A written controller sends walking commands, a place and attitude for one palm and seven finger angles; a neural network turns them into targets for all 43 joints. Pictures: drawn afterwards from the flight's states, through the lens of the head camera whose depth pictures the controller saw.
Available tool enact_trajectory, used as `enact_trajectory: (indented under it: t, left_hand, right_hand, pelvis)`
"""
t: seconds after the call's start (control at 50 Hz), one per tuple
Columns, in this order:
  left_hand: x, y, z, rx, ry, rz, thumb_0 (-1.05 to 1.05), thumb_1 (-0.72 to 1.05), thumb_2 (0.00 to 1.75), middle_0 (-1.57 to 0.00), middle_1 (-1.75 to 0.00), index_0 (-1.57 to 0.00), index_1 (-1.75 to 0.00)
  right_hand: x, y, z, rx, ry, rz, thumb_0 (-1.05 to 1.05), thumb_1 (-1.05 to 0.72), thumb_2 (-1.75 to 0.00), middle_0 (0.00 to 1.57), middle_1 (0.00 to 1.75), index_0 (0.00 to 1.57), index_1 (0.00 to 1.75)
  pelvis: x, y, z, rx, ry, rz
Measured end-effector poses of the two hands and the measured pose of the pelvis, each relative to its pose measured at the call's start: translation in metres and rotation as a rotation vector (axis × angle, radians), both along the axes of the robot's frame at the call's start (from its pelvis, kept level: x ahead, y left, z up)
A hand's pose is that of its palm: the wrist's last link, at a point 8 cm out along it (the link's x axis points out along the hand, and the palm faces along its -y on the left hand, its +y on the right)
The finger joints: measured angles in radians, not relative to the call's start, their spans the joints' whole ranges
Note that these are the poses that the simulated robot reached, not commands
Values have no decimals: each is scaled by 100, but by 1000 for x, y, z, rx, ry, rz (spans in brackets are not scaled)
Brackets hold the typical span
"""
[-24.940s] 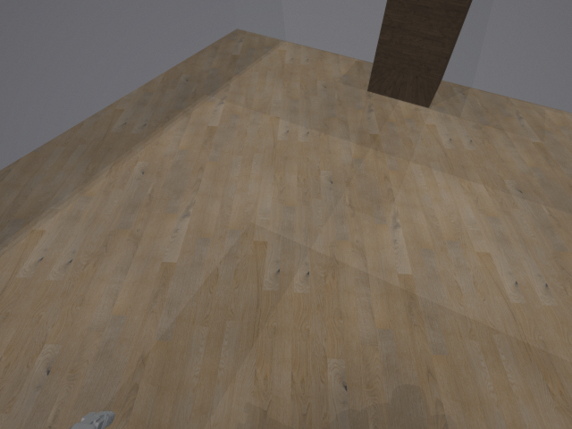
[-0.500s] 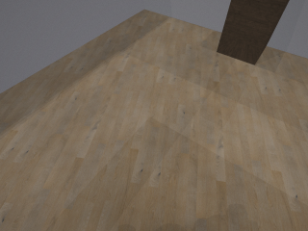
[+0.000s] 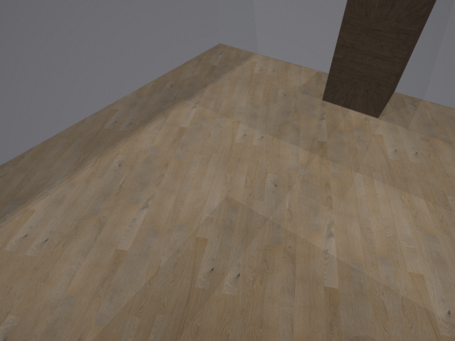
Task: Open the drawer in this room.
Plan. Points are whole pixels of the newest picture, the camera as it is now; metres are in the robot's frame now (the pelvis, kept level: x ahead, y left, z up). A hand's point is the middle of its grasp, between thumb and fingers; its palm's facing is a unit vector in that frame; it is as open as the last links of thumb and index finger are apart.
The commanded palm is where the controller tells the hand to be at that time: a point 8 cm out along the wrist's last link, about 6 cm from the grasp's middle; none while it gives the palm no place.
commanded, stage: turn or walk to find it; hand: left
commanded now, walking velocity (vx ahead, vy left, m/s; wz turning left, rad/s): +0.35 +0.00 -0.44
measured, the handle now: out of the picture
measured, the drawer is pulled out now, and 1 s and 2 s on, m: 0.00 0.00 0.00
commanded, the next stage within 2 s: none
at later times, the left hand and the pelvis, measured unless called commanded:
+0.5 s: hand (129, 336) +0.17 +0.23 -0.18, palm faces -0.12 -0.98 -0.17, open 7.4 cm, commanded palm none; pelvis +0.17 +0.05 +0.00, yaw -11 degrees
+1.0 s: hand (219, 200) +0.52 +0.08 -0.16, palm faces -0.27 -0.94 -0.18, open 7.3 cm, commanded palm none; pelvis +0.37 -0.05 +0.00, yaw -17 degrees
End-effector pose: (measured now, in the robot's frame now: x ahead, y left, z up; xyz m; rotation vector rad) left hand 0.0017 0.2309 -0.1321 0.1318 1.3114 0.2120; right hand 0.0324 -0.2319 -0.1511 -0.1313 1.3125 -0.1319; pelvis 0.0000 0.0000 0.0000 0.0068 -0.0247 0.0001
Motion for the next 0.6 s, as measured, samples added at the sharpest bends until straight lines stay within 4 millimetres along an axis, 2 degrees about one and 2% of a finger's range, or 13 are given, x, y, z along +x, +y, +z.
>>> enact_trajectory:
  t: [0.08,0.18,0.26,0.34,0.4,0.44,0.5,0.52,0.6]
  left_hand:
    - [-13,-16,7,-29,78,4,0,91,90,-20,-30,-20,-30]
    - [-20,-23,10,-67,194,-2,0,91,90,-20,-30,-20,-30]
    - [-11,-15,7,-84,255,3,0,91,90,-20,-30,-20,-30]
    - [17,6,-5,-93,299,1,0,91,90,-20,-30,-20,-30]
    - [54,28,-21,-91,311,-31,0,91,90,-20,-30,-20,-30]
    - [92,41,-23,-74,286,-82,1,91,90,-20,-30,-20,-30]
    - [168,54,-17,-47,185,-163,1,91,90,-20,-30,-20,-30]
    - [196,56,-14,-38,140,-189,1,91,90,-20,-30,-20,-30]
    - [306,50,0,-16,-43,-269,1,91,90,-19,-30,-19,-30]
  right_hand:
    - [-1,-12,11,-5,29,-36,1,-91,-90,20,30,20,30]
    - [19,-18,21,-31,27,-70,1,-91,-90,20,30,20,30]
    - [55,-10,24,-49,11,-68,1,-91,-90,20,30,20,30]
    - [111,9,23,-63,-53,-55,1,-91,-90,20,30,20,30]
    - [150,25,18,-82,-132,-64,1,-91,-90,20,30,20,30]
    - [162,35,21,-77,-162,-93,1,-91,-90,20,30,20,30]
    - [163,47,26,-63,-156,-161,0,-91,-90,20,30,20,30]
    - [161,45,28,-76,-150,-196,0,-93,-90,21,30,20,30]
    - [143,44,31,-80,-58,-258,-1,-95,-90,21,30,20,30]
  pelvis:
    - [15,-4,10,13,10,-35]
    - [40,0,14,6,27,-59]
    - [66,10,11,-6,38,-78]
    - [102,26,2,-18,43,-97]
    - [128,40,-10,-17,35,-130]
    - [143,45,-8,-16,26,-164]
    - [167,49,1,-19,23,-192]
    - [174,49,4,-17,24,-202]
    - [206,46,10,-6,30,-231]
